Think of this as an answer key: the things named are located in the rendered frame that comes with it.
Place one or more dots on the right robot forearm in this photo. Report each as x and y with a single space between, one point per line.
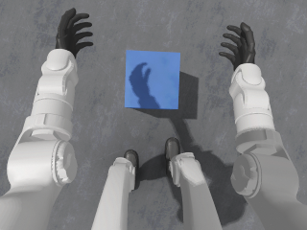
253 114

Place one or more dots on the carton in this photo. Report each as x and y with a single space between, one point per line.
152 80

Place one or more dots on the robot left foot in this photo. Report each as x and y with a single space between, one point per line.
132 156

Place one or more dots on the robot right hand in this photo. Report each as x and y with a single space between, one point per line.
245 50

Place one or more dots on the left robot upper arm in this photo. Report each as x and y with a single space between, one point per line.
37 170

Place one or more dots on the left robot forearm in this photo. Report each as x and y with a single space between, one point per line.
54 101

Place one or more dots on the right robot upper arm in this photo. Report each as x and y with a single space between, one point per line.
269 184

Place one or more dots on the left robot thigh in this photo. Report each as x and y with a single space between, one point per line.
112 211

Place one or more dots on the robot left hand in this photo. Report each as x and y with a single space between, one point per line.
67 38

